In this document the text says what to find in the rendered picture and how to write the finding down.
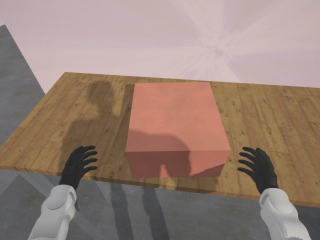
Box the left robot forearm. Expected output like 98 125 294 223
28 184 77 240

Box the right robot forearm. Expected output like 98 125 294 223
259 188 311 240

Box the left robot hand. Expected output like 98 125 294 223
59 145 98 190

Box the carton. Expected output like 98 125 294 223
125 82 231 178

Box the table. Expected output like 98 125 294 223
0 72 320 219

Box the right robot hand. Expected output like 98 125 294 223
237 147 279 195

